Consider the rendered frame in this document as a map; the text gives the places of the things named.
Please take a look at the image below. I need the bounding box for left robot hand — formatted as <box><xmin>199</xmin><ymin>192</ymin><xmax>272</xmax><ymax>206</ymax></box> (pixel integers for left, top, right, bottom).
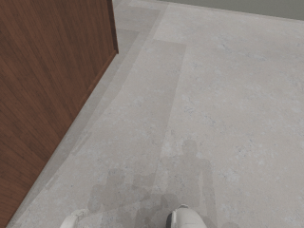
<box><xmin>60</xmin><ymin>208</ymin><xmax>89</xmax><ymax>228</ymax></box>

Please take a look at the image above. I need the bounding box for right robot thigh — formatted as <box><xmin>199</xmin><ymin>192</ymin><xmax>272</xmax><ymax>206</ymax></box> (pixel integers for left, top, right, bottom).
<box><xmin>171</xmin><ymin>207</ymin><xmax>207</xmax><ymax>228</ymax></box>

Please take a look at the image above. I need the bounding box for wardrobe door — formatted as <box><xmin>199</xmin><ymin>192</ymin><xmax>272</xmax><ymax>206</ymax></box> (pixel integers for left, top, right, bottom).
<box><xmin>32</xmin><ymin>0</ymin><xmax>114</xmax><ymax>103</ymax></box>
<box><xmin>0</xmin><ymin>0</ymin><xmax>80</xmax><ymax>228</ymax></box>

